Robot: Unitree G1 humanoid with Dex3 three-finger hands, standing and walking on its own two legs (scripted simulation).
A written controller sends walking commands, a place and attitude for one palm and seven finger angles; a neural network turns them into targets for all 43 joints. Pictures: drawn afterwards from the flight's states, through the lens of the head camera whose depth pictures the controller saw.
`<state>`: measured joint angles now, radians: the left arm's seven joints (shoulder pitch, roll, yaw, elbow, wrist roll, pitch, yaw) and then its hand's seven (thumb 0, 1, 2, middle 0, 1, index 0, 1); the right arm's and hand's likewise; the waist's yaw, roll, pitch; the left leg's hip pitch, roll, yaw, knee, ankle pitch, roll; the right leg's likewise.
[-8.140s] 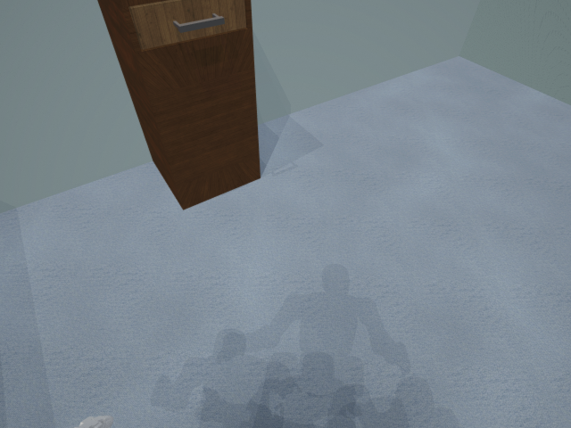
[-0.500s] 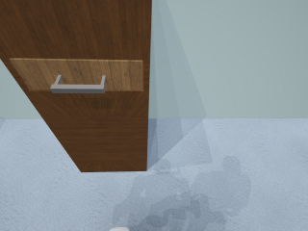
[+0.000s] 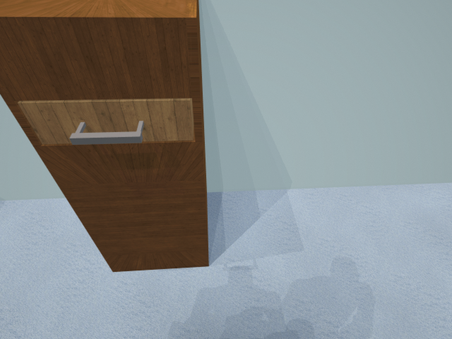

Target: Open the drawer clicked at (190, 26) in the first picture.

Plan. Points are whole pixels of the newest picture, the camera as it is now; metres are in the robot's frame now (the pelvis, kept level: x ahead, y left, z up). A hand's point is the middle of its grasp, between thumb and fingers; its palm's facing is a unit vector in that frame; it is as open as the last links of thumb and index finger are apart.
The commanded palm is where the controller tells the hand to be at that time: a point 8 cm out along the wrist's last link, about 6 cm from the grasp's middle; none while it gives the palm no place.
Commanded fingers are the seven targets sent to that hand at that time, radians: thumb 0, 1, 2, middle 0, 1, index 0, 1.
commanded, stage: come to a stop and stand still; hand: left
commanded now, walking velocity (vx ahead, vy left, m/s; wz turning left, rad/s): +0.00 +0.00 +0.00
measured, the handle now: (109, 132) +0.54 +0.31 +0.07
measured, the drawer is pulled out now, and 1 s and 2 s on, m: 0.00 0.00 0.00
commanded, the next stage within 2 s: look again from close up in 0.18 s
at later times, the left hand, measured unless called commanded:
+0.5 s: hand out of the picture -0.01 +0.16 -0.17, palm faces +0.03 -0.98 -0.17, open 7.4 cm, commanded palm none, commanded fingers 0.00 0.90 0.90 -0.20 -0.30 -0.20 -0.30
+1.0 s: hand out of the picture +0.05 +0.19 -0.16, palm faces +0.01 -0.98 -0.22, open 7.4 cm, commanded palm none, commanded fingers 0.00 0.90 0.90 -0.20 -0.30 -0.20 -0.30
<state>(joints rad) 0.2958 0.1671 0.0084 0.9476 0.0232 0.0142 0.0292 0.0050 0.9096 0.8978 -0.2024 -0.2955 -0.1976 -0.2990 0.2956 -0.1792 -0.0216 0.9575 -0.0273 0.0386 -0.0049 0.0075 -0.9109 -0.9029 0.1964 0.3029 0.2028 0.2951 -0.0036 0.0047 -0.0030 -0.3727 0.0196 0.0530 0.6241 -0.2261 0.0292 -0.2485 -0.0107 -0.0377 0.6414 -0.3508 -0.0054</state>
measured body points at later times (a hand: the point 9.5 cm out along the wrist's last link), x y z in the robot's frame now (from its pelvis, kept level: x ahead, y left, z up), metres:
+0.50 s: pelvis +0.01 +0.00 +0.01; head +0.01 +0.01 +0.46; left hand -0.01 +0.22 -0.15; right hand -0.01 -0.22 -0.15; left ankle +0.08 +0.11 -0.72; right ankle -0.01 -0.12 -0.72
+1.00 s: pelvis +0.04 +0.00 +0.01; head +0.04 +0.01 +0.46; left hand +0.05 +0.24 -0.14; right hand +0.07 -0.23 -0.14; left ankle +0.08 +0.11 -0.72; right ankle -0.01 -0.12 -0.72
